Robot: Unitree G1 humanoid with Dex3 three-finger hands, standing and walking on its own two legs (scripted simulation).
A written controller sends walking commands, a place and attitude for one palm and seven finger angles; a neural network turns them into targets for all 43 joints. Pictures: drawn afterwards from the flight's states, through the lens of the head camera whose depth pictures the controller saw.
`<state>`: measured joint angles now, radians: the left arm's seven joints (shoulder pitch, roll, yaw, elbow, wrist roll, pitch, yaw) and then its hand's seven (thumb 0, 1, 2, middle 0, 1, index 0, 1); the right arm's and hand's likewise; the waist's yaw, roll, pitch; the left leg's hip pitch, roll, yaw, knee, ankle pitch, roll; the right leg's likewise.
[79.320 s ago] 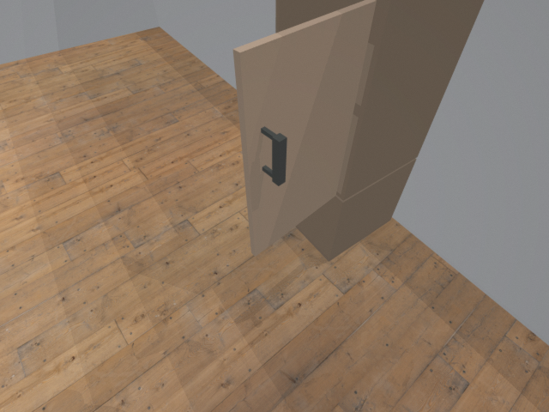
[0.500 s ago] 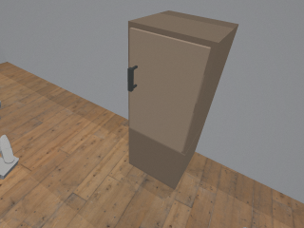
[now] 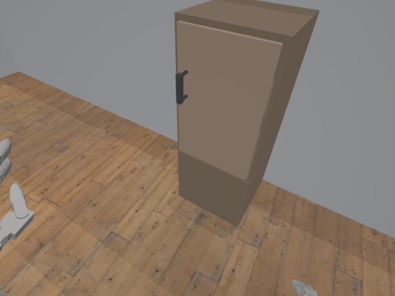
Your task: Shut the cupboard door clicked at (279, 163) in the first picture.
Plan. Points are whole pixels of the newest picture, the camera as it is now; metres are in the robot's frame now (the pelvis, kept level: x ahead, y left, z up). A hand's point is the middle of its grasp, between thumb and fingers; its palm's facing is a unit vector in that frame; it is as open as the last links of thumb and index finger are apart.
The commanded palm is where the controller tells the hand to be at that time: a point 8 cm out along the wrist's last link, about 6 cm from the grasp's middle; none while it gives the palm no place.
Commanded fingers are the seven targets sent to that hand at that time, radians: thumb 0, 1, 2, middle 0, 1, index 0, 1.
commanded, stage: stop stepping back and stand still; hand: left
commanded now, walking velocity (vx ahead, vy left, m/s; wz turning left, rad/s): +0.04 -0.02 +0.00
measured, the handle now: (182, 87) +0.84 +0.13 +0.03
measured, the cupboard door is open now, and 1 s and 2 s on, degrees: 0 0 0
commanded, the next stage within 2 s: let the arm hang, fingers relaxed in 0.42 s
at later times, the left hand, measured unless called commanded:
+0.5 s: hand (45, 195) +0.22 +0.27 +0.16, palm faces +0.41 -0.79 -0.45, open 7.4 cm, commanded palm none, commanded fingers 0.00 0.90 0.90 -0.20 -0.30 -0.20 -0.30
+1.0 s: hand out of the picture -0.06 +0.20 -0.17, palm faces +0.06 -0.98 -0.17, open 7.1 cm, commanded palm none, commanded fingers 0.00 0.90 0.90 -0.20 -0.30 -0.20 -0.30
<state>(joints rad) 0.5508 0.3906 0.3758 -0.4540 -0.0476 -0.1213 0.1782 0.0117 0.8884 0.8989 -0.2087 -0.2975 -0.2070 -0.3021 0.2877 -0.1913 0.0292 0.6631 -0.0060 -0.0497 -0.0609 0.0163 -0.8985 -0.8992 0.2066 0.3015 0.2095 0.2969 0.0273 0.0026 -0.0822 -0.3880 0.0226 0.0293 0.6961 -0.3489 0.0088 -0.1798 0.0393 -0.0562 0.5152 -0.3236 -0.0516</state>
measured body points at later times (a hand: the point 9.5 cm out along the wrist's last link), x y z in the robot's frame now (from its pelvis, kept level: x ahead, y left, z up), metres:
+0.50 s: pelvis +0.02 +0.01 +0.00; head +0.01 +0.01 +0.45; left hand +0.19 +0.31 +0.18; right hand +0.18 -0.23 -0.08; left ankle +0.06 +0.12 -0.73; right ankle -0.03 -0.09 -0.73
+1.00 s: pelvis +0.00 +0.02 +0.01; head +0.01 +0.04 +0.46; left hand -0.06 +0.25 -0.16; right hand -0.02 -0.22 -0.14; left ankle +0.06 +0.12 -0.73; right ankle -0.03 -0.09 -0.73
